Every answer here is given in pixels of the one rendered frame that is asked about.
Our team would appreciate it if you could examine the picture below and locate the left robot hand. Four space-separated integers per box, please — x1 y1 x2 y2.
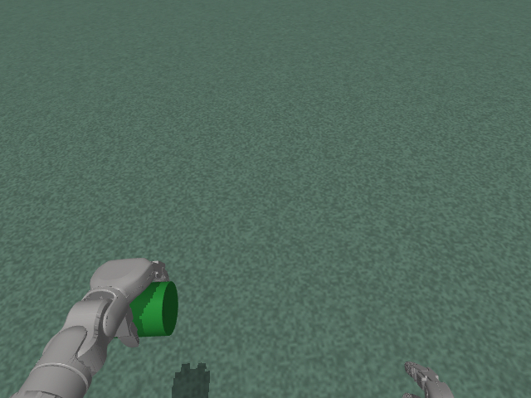
90 258 169 347

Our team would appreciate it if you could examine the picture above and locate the left robot arm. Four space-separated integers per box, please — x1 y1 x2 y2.
9 286 129 398

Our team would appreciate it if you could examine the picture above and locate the right robot hand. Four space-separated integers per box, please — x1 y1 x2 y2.
402 362 455 398

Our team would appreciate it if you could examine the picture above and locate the can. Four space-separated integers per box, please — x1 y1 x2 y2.
114 281 178 338

